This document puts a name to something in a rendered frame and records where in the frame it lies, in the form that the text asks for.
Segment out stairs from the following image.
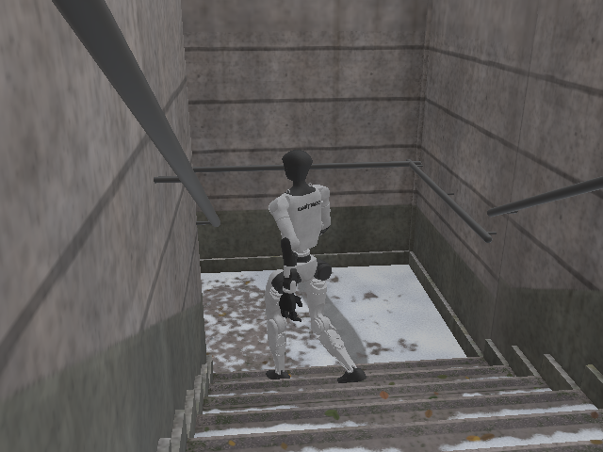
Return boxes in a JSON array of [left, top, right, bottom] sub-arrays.
[[186, 357, 603, 452]]

